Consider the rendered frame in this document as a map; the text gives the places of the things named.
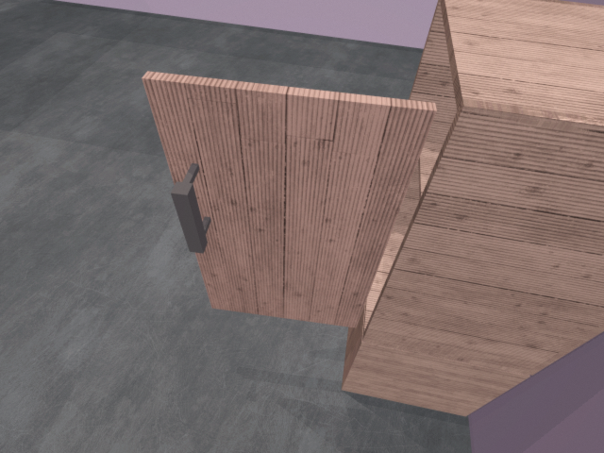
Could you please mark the handle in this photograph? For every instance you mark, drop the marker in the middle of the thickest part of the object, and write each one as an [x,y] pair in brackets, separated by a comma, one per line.
[188,212]

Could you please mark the cupboard door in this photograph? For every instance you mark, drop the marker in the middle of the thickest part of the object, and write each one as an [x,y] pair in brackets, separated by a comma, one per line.
[303,188]

